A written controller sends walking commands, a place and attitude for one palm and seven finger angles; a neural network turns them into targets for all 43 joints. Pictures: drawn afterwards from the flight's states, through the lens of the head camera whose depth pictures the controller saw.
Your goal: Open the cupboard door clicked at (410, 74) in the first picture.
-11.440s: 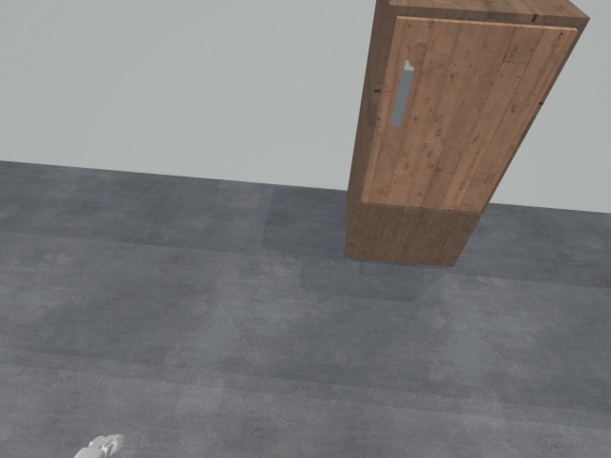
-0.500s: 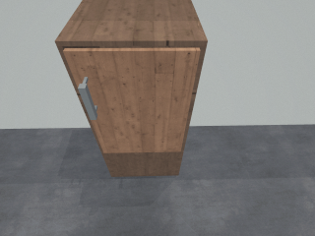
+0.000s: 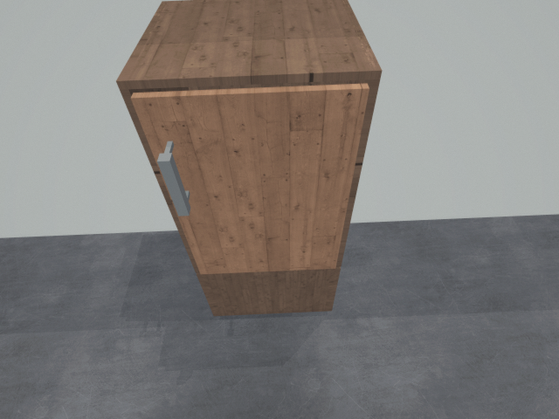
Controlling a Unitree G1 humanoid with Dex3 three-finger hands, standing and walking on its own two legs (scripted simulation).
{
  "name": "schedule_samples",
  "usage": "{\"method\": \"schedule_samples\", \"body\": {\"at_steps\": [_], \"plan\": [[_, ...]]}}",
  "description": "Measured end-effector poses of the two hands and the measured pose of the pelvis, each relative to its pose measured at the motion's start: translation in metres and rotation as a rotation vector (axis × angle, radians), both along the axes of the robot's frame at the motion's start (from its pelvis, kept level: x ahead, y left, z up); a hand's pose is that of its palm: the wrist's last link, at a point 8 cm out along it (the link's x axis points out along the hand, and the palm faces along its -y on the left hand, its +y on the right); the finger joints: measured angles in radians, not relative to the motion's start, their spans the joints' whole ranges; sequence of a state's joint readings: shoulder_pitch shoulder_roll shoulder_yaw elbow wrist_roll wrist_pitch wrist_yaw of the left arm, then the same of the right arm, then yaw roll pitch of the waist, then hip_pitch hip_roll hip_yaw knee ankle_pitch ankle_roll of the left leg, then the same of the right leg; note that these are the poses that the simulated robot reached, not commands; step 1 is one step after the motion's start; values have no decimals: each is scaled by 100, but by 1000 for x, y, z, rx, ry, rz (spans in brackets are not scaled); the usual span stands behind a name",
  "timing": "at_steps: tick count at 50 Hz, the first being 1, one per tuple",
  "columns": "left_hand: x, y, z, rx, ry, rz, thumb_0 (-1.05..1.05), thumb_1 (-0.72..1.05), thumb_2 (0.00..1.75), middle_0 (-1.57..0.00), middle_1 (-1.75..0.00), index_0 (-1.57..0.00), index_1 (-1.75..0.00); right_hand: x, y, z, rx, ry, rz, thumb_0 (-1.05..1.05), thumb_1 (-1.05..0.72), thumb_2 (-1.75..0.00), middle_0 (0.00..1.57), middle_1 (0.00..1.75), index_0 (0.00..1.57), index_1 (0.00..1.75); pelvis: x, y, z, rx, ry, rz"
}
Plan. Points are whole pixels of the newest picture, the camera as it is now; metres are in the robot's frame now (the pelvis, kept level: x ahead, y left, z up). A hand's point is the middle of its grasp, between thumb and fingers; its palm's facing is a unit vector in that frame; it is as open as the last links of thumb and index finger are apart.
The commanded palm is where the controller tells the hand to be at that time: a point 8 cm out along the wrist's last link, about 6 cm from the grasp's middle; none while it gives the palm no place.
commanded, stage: come to a stop and stand still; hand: left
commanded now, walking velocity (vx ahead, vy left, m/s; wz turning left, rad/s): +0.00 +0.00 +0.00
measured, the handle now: (177, 179) +0.55 +0.24 +0.00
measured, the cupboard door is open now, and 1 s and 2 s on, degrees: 0 0 0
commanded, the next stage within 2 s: look again from close up in 0.12 s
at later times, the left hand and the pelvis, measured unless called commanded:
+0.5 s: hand out of the picture +0.03 +0.17 -0.17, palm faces +0.01 -0.98 -0.20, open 7.3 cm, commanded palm none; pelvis +0.03 +0.00 +0.00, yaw +0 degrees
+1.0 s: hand (164, 338) +0.23 +0.18 -0.01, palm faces +0.26 -0.96 -0.11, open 7.6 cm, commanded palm +0.14 +0.23 -0.06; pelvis +0.02 -0.01 -0.01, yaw +2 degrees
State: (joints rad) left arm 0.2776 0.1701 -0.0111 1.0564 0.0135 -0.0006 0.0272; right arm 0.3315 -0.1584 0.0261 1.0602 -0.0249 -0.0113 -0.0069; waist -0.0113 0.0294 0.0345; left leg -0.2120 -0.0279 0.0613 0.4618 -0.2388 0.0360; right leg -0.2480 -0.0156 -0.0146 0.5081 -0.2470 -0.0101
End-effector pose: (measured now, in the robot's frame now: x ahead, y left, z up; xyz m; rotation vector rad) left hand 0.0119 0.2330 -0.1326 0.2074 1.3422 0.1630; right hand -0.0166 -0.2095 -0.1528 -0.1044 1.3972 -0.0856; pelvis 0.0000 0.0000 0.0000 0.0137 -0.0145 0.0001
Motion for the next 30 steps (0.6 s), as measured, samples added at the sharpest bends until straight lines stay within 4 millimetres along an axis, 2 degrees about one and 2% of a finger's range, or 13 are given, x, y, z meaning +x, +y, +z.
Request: {"method": "schedule_samples", "body": {"at_steps": [5, 13, 21, 30], "plan": [[-3, -5, -3, -21, 26, 11, 1, 91, 90, -20, -30, -20, -30, 4, 0, 2, -11, 13, 0, 1, -91, -90, 20, 30, 20, 30, 6, 2, 1, 1, 3, -1], [2, -14, -10, -51, 46, 14, 1, 92, 90, -20, -30, -20, -30, 27, -8, 6, -46, -17, -2, 0, -91, -90, 20, 30, 20, 30, 16, 1, 1, 0, 1, -5], [12, -15, -11, -52, 43, 16, 1, 92, 90, -20, -30, -20, -30, 49, -13, 9, -63, -43, 5, 1, -91, -90, 20, 30, 20, 30, 24, -1, 2, -2, 1, -5], [27, -13, -8, -38, 21, 11, 1, 91, 90, -20, -30, -20, -30, 60, -18, 8, -64, -48, 7, 1, -91, -90, 20, 30, 20, 30, 31, -5, 2, -1, -1, -6]]}}
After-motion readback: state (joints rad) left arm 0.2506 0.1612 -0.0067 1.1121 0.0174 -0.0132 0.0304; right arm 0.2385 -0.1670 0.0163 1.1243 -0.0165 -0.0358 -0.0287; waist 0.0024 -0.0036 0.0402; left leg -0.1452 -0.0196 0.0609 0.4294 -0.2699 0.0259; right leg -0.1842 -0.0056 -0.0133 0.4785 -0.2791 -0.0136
